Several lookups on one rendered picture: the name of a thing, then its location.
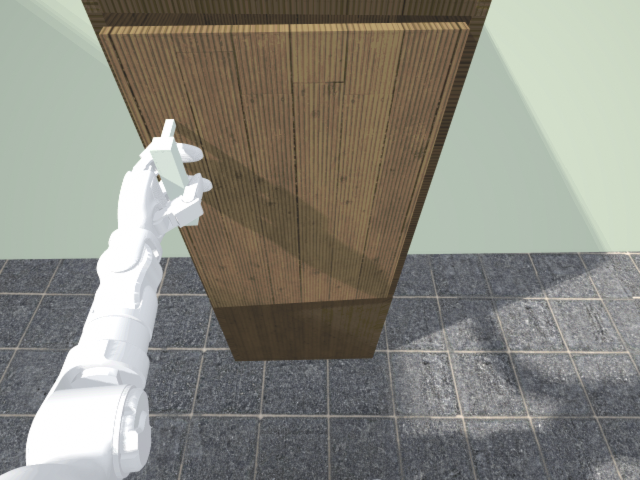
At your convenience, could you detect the cupboard door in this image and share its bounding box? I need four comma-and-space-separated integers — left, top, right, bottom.
99, 22, 470, 308

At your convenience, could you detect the left robot forearm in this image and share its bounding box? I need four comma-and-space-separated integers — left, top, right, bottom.
26, 227, 163, 466

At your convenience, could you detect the robot left upper arm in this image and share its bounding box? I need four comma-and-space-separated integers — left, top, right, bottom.
0, 384, 151, 480

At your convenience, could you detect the left robot hand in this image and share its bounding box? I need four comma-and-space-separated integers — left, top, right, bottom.
118, 142, 213, 243

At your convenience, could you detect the handle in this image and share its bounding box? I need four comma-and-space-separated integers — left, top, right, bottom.
149, 119, 199, 226

